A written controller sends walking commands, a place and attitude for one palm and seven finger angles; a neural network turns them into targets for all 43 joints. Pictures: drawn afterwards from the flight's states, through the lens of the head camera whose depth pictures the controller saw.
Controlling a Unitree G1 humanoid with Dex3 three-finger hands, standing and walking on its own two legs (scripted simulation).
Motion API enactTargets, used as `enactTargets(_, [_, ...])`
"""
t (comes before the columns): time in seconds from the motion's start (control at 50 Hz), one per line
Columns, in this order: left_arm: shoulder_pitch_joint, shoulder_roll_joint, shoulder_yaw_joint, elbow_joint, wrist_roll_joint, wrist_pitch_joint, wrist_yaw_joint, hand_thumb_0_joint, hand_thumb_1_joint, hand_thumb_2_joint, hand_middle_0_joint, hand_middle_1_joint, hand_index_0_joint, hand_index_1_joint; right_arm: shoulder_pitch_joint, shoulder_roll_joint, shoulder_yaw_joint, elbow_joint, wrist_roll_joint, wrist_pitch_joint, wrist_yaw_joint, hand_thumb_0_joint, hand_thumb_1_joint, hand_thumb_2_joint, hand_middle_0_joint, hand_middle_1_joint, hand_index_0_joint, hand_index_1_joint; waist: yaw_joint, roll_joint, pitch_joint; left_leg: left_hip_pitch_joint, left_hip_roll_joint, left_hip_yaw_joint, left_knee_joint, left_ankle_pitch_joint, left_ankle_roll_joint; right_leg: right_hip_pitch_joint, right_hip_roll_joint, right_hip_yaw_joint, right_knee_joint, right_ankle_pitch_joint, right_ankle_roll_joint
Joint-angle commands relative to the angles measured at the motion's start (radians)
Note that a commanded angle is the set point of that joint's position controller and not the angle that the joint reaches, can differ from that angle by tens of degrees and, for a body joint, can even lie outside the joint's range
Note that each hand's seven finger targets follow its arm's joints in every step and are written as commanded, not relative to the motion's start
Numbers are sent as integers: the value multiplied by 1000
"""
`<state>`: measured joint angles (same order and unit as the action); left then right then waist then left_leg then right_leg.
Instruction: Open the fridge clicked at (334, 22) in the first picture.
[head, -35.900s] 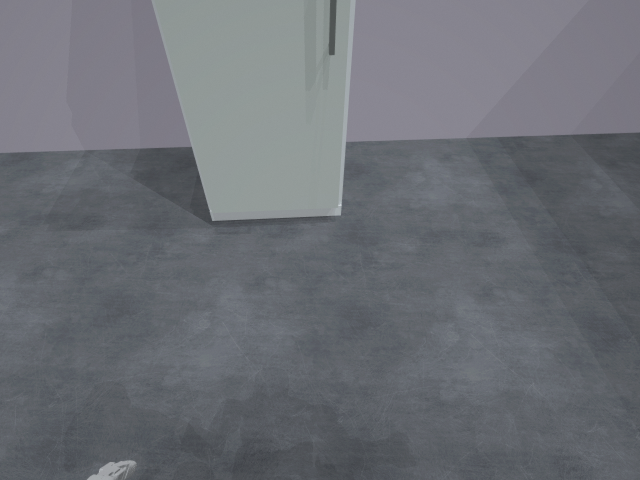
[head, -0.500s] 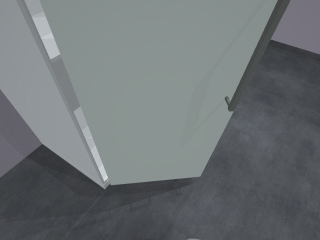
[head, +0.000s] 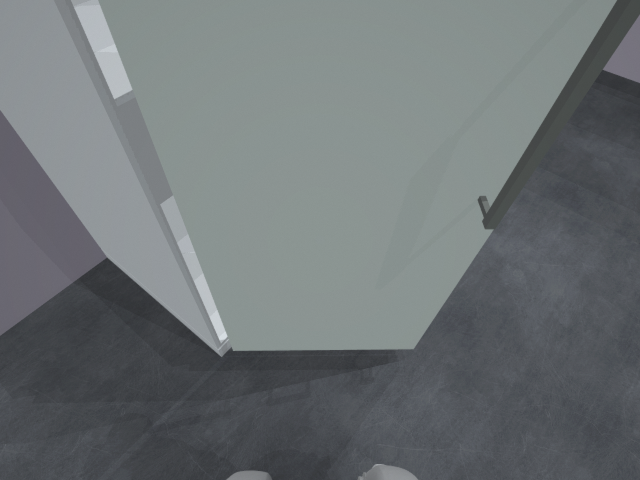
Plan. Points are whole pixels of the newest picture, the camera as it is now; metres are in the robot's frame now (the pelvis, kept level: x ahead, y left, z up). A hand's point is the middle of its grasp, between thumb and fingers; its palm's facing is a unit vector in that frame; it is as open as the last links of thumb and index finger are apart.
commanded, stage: come to a stop and stand still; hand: right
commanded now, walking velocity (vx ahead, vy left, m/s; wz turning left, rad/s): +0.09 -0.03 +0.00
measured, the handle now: (539, 126) +0.51 -0.22 +0.18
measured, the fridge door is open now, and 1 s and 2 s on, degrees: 51 51 51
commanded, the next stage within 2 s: look again from close up in 0.94 s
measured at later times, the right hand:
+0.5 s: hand out of the picture +0.00 -0.18 -0.17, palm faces +0.02 +0.98 -0.21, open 7.4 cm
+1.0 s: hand out of the picture +0.04 -0.17 -0.16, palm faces +0.04 +0.98 -0.21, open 7.4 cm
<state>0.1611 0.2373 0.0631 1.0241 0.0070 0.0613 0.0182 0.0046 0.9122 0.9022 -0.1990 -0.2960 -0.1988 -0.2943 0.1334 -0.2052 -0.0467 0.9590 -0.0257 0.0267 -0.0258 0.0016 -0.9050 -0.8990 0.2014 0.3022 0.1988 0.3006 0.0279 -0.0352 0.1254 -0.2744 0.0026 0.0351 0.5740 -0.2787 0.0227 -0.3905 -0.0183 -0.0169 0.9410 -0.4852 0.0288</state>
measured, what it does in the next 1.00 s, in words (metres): steps on the spot: right foot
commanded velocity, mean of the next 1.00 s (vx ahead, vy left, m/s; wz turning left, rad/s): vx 0.02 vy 0.02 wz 0.00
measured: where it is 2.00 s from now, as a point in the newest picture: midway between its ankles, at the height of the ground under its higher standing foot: outside the picture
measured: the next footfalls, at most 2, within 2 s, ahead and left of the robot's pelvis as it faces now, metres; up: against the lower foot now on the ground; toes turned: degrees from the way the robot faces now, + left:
right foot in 0.08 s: +0.03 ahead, -0.12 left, +0.00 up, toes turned -2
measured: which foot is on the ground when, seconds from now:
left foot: down 0.00-1.00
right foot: up 0.00-0.06, down 0.08-1.00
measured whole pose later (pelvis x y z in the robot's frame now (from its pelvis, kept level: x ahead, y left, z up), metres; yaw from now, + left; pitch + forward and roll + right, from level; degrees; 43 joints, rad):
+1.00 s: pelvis +0.02 +0.01 +0.01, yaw -1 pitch -2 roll -1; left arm 0.27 0.16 -0.01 1.11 0.01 -0.02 0.03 0.01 0.92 0.90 -0.20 -0.30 -0.20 -0.29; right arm 0.25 -0.17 0.00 1.09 -0.01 -0.02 -0.02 0.00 -0.91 -0.90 0.20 0.30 0.20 0.30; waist 0.00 -0.01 0.05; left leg -0.18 0.01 0.04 0.48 -0.27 0.02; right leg -0.12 -0.01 -0.02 0.44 -0.29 0.01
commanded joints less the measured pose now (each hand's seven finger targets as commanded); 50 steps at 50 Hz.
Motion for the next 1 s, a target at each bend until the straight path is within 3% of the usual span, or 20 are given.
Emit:
enactTargets(0.0, [149,25,-11,-5,8,-30,-1,0,900,900,-200,-300,-200,-300,17,-179,-34,-43,1,-12,-6,0,-900,-900,200,300,200,300,-1,132,-138,64,225,-217,-166,305,129,160,-7,-35,-365,143,-1])
enactTargets(0.02, [180,26,-17,7,11,-37,-1,0,900,900,-200,-300,-200,-300,8,-163,-27,-34,8,-9,-2,0,-900,-900,200,300,200,300,13,110,-127,-9,191,-197,-134,153,77,258,-20,-7,-517,259,-16])
enactTargets(0.04, [150,70,-20,3,21,-48,-1,0,900,900,-200,-300,-200,-300,19,-116,-14,-31,16,0,5,0,-900,-900,200,300,200,300,-17,-45,-96,-67,88,-138,-85,-42,6,230,-135,156,-611,302,-68])
enactTargets(0.06, [85,116,-25,-8,30,-48,0,0,900,900,-200,-300,-200,-300,26,-87,0,-24,15,6,8,0,-900,-900,200,300,200,300,-45,-126,-72,8,50,-70,-60,-120,-33,78,-236,248,-700,148,-122])
enactTargets(0.08, [65,138,-22,-29,30,-49,5,0,900,900,-200,-300,-200,-300,36,-80,3,-30,8,3,14,0,-900,-900,200,300,200,300,-63,-28,-75,123,46,-44,-63,-81,-43,-65,-264,283,-724,19,-142])
enactTargets(0.1, [31,120,-34,-6,30,-60,0,0,900,900,-200,-300,-200,-300,33,-84,3,14,5,4,13,0,-900,-900,200,300,200,300,-67,-78,-73,129,51,-47,-65,-42,-38,-35,-205,267,-758,37,-123])
enactTargets(0.12, [35,104,-39,7,27,-66,2,0,900,900,-200,-300,-200,-300,43,-84,6,29,7,-1,15,0,-900,-900,200,300,200,300,-65,-99,-85,124,50,-50,-82,-16,-33,24,-178,229,-753,95,-108])
enactTargets(0.16, [62,77,-46,40,21,-72,7,0,900,900,-200,-300,-200,-300,57,-79,15,68,10,-15,18,0,-900,-900,200,300,200,300,-53,-84,-109,116,56,-55,-130,24,-23,122,-152,174,-733,182,-94])
enactTargets(0.18, [77,71,-46,52,17,-74,8,0,900,900,-200,-300,-200,-300,65,-82,19,84,10,-20,19,0,-900,-900,200,300,200,300,-48,-43,-114,117,58,-55,-155,34,-21,156,-149,160,-719,215,-90])
enactTargets(0.26, [106,46,-43,92,15,-70,13,0,900,900,-200,-300,-200,-300,89,-66,26,123,12,-28,16,0,-900,-900,200,300,200,300,-30,-7,-55,62,66,-76,-218,49,-8,187,-119,105,-699,191,-72])
enactTargets(0.32, [133,16,-47,114,9,-74,17,0,900,900,-200,-300,-200,-300,118,-63,28,145,14,-38,11,0,-900,-900,200,300,200,300,-21,28,-92,73,85,-102,-243,141,0,254,-101,59,-639,355,-63])
enactTargets(0.34, [80,60,-44,53,-8,-99,7,0,900,900,-200,-300,-200,-300,218,-70,40,185,10,-65,-42,0,-900,-900,200,300,200,300,-51,-55,-161,132,132,-97,-197,350,-4,221,-118,17,-446,472,-31])
enactTargets(0.36, [132,3,-54,32,4,-94,1,0,900,900,-200,-300,-200,-300,192,-106,37,144,15,-70,-33,0,-900,-900,200,300,200,300,-16,-48,-188,135,142,-133,-185,121,24,179,-55,34,-477,245,-30])
enactTargets(0.46, [196,2,-62,12,7,-103,11,0,900,900,-200,-300,-200,-300,190,-42,49,137,15,-75,-16,0,-900,-900,200,300,200,300,-11,47,-103,76,97,-82,-121,223,27,165,-86,73,-502,428,-60])
enactTargets(0.48, [198,1,-64,13,8,-105,12,0,900,900,-200,-300,-200,-300,194,-43,50,137,14,-75,-14,0,-900,-900,200,300,200,300,-16,29,-92,77,98,-80,-116,239,28,167,-83,72,-507,451,-60])
enactTargets(0.52, [200,4,-64,14,6,-104,15,0,900,900,-200,-300,-200,-300,203,-42,47,137,17,-74,-15,0,-900,-900,200,300,200,300,-15,65,-89,84,100,-83,-116,266,25,176,-79,68,-510,452,-58])
enactTargets(0.58, [188,0,-65,20,5,-101,16,0,900,900,-200,-300,-200,-300,205,-43,46,131,16,-69,-15,0,-900,-900,200,300,200,300,-20,67,-40,65,101,-88,-132,237,24,171,-70,63,-537,401,-57])
enactTargets(0.64, [180,5,-65,25,5,-99,15,0,900,900,-200,-300,-200,-300,204,-50,42,126,17,-64,-14,0,-900,-900,200,300,200,300,-24,71,-38,72,102,-92,-150,203,21,173,-66,60,-552,371,-57])
enactTargets(0.82, [165,14,-63,45,7,-102,19,0,900,900,-200,-300,-200,-300,185,-68,32,114,17,-61,-12,0,-900,-900,200,300,200,300,-33,24,-68,116,106,-89,-155,264,24,196,-72,53,-569,409,-53])
enactTargets(0.98, [159,9,-60,58,6,-100,17,0,900,900,-200,-300,-200,-300,169,-75,30,106,15,-59,-9,0,-900,-900,200,300,200,300,-35,52,-70,119,108,-89,-177,245,24,203,-74,49,-580,386,-50])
